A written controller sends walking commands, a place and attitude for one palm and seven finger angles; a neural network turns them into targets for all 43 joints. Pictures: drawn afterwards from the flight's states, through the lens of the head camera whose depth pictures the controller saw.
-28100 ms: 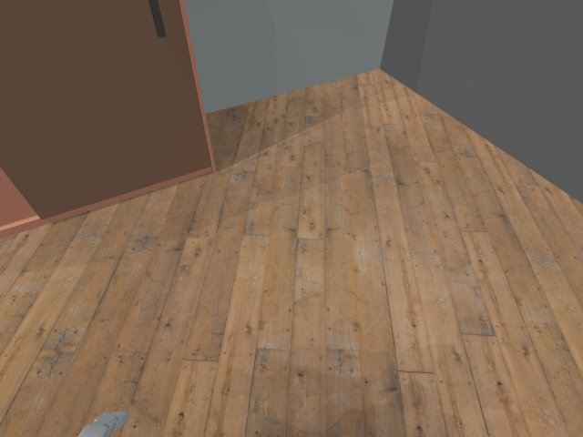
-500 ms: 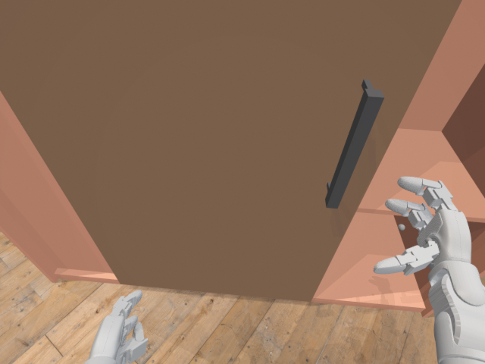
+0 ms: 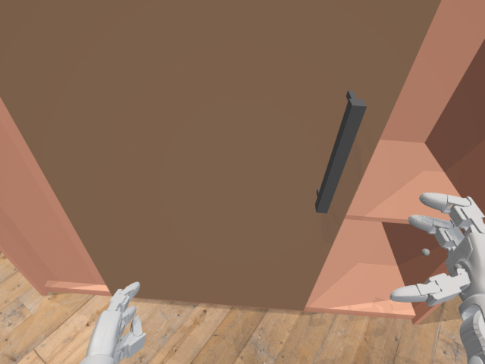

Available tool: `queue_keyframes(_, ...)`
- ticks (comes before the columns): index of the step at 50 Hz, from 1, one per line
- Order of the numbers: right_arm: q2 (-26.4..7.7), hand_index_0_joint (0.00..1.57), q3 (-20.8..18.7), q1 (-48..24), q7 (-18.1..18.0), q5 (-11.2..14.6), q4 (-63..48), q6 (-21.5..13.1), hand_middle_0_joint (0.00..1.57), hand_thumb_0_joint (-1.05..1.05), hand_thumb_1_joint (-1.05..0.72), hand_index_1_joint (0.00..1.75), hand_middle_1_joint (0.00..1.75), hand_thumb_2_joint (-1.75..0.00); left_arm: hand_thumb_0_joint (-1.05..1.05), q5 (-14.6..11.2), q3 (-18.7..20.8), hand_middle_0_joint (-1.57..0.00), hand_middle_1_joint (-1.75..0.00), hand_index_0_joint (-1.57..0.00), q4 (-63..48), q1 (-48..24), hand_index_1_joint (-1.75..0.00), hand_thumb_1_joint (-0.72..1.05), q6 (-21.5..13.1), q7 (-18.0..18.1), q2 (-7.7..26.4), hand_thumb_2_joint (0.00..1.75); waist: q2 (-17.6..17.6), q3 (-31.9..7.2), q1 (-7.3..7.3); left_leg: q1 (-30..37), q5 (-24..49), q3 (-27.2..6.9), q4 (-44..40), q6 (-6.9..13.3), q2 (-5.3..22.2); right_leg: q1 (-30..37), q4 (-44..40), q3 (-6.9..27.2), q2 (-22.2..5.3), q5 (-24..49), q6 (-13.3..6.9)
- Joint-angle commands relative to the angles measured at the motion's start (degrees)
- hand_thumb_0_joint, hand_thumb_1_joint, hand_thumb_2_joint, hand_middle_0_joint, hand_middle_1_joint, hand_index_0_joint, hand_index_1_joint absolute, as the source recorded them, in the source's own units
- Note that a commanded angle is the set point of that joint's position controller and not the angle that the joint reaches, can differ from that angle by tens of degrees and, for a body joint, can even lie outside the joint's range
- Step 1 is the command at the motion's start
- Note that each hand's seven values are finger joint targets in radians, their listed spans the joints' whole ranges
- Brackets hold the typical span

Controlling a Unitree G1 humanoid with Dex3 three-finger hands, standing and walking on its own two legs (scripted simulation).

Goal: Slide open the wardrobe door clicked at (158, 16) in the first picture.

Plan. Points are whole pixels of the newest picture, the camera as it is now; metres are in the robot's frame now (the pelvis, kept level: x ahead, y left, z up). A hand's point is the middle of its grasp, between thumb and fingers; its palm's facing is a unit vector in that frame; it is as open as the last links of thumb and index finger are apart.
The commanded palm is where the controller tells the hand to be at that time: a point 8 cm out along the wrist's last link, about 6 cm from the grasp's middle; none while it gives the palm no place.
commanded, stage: draw the hand back to the body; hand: right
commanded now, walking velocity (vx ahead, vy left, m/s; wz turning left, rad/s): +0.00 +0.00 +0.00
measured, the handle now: (334, 157) +0.50 -0.19 +0.10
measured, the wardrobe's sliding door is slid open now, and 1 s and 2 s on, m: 0.47 0.47 0.47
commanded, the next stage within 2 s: step back with the hand held close in 1.00 s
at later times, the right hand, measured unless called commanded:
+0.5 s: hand (464, 262) +0.22 -0.27 +0.16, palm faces +0.42 +0.84 -0.34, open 10.0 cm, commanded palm +0.17 -0.31 +0.17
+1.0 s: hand (475, 272) +0.20 -0.28 +0.16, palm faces +0.47 +0.82 -0.34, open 7.5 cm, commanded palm +0.15 -0.31 +0.18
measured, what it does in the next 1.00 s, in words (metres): stands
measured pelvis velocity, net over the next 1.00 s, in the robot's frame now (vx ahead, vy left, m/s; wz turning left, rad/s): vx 0.01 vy -0.01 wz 0.01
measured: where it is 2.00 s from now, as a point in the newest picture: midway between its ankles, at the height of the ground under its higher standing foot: outside the picture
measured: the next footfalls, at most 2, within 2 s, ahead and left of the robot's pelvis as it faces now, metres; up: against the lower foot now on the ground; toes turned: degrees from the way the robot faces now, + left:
none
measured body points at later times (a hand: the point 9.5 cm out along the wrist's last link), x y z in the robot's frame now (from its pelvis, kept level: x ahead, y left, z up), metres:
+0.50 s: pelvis +0.02 -0.02 +0.01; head -0.01 -0.01 +0.46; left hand +0.21 +0.20 -0.07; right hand +0.19 -0.32 +0.18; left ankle +0.01 +0.11 -0.73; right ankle +0.03 -0.12 -0.73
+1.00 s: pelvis +0.01 -0.01 +0.01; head -0.02 +0.00 +0.46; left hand +0.20 +0.20 -0.06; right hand +0.17 -0.32 +0.18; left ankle +0.01 +0.11 -0.73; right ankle +0.03 -0.12 -0.73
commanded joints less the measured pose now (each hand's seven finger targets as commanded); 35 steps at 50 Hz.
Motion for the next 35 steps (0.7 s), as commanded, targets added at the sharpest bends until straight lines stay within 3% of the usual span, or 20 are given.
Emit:
queue_keyframes(1, -9.09, 0.24, -2.8, -3.28, -9.57, -4.72, -15.05, -4.48, 0.24, 0.0, 0.19, 0.94, 0.94, -0.37, 0.0, 0.93, 3.17, -0.2, -0.3, -0.2, -8.83, -7.86, -0.3, 0.9, -1.41, -0.05, 5.89, 0.9, 1.85, -0.8, -0.79, -0.99, -2.58, -5.67, -11.18, -0.62, 1.26, 3.12, -8.03, 2.14, 1.38, -0.52, -1.81)
queue_keyframes(2, -9.46, 0.24, -2.9, -1.99, -10.67, -5.42, -18.2, -5.11, 0.24, 0.0, 0.15, 0.92, 0.92, -0.39, 0.0, 1.08, 3.06, -0.2, -0.3, -0.2, -9.11, -7.9, -0.3, 0.9, -1.09, -0.27, 5.65, 0.9, -1.46, -2.78, -1.14, 0.56, -1.15, -5.3, -10.5, -0.33, 1.15, 4.36, -8.83, 2.27, 1.47, 0.1, -1.61)
queue_keyframes(6, -11.21, 0.23, -3.19, -3.19, -13.98, -7.61, -25.58, -6.23, 0.23, 0.0, 0.01, 0.83, 0.83, -0.46, 0.0, 1.8, 3.13, -0.2, -0.3, -0.2, -8.81, -8.08, -0.3, 0.9, -0.5, -0.33, 5.48, 0.9, -2.77, -5.96, -0.75, 3.66, 2.96, -4.82, -10.53, -0.16, 0.57, 7.46, -10.8, 2.52, 1.1, 2.84, -1.48)
queue_keyframes(11, -10.5, 0.22, -3.18, -1.11, -15.81, -9.01, -25.7, -5.92, 0.22, 0.0, -0.17, 0.73, 0.73, -0.55, 0.0, 2.07, 3.16, -0.2, -0.3, -0.2, -7.78, -8.38, -0.3, 0.9, 0.49, -0.08, 5.3, 0.9, -1.1, -1.71, -0.43, 3.73, 3.52, -4.03, -11.62, -0.09, 0.04, 7.83, -12.64, 2.97, 0.97, 3.34, -1.35)
queue_keyframes(16, -8.57, 0.22, -2.75, 5.11, -15.72, -9.38, -26.21, -5.62, 0.22, 0.0, -0.36, 0.62, 0.62, -0.64, 0.0, 2.32, 3.38, -0.2, -0.3, -0.2, -7.72, -8.47, -0.3, 0.9, 1.57, -0.85, 5.19, 0.9, -1.39, -1.91, -1.15, 6.1, 8.51, -3.65, -10.8, 0.13, -0.02, 9.12, -12.93, 2.97, 0.8, 9.38, -0.97)
queue_keyframes(17, -8.79, 0.22, -3.25, 6.29, -15.68, -9.24, -25.92, -5.52, 0.22, 0.0, -0.39, 0.6, 0.6, -0.65, 0.0, 2.35, 3.46, -0.2, -0.3, -0.2, -7.81, -8.41, -0.3, 0.9, 1.99, -1.02, 5.19, 0.9, 0.43, -1.54, -1.36, 6.41, 8.98, -3.42, -10.72, 0.09, -0.11, 8.77, -13.04, 3.2, 0.73, 10.12, -0.88)
queue_keyframes(21, -9.47, 0.21, -4.83, 9.27, -15.36, -9.22, -28.18, -5.38, 0.21, 0.0, -0.54, 0.51, 0.51, -0.73, 0.0, 2.49, 3.72, -0.2, -0.3, -0.2, -8.29, -8.62, -0.3, 0.9, 2.97, -1.6, 5.05, 0.9, -0.58, -1.7, -1.71, 7.59, 11.48, -3.48, -10.74, 0.06, -0.14, 9.32, -12.85, 2.74, 0.64, 13.34, -0.66)
queue_keyframes(24, -10.54, 0.21, -6.5, 10.26, -15.41, -9.14, -29.41, -5.39, 0.21, 0.0, -0.65, 0.45, 0.45, -0.78, 0.0, 2.58, 3.81, -0.2, -0.3, -0.2, -8.69, -8.82, -0.3, 0.9, 3.59, -1.72, 4.79, 0.9, -0.06, -1.02, -1.89, 7.59, 11.79, -3.43, -10.93, -0.01, -0.28, 8.92, -12.87, 2.6, 0.66, 13.31, -0.52)
queue_keyframes(29, -11.45, 0.2, -8.16, 11.05, -15.72, -9.17, -32.16, -5.69, 0.2, 0.0, -0.83, 0.34, 0.34, -0.87, 0.0, 2.56, 3.82, -0.2, -0.3, -0.2, -8.92, -8.79, -0.3, 0.9, 3.83, -1.72, 4.44, 0.9, -3.09, -1.11, -1.98, 8.02, 11.35, -3.48, -11.34, 0.15, -0.34, 9.14, -13.05, 2.53, 0.83, 12.95, -0.29)
queue_keyframes(30, -11.88, 0.2, -8.7, 11.86, -15.73, -9.1, -32.49, -5.63, 0.2, 0.0, -0.86, 0.32, 0.32, -0.88, 0.0, 2.62, 3.99, -0.2, -0.3, -0.2, -9.02, -9.01, -0.3, 0.9, 3.68, -1.64, 4.59, 0.9, -2.22, -0.8, -2.05, 7.91, 11.78, -3.49, -11.92, 0.1, -0.51, 9.21, -12.95, 2.3, 0.87, 12.88, -0.43)
queue_keyframes(35, -9.14, 0.2, -6.08, 11.79, -15.61, -9.3, -31.36, -5.23, 0.2, 0.0, -0.9, 0.3, 0.3, -0.9, 0.0, 2.58, 4.2, -0.2, -0.3, -0.2, -8.56, -8.53, -0.3, 0.9, 3.71, -1.76, 4.92, 0.9, -1.48, 0.53, -1.26, 6.76, 10.77, -3.33, -12.34, -0.08, -0.56, 9.3, -13.32, 2.27, 0.74, 12.24, -0.5)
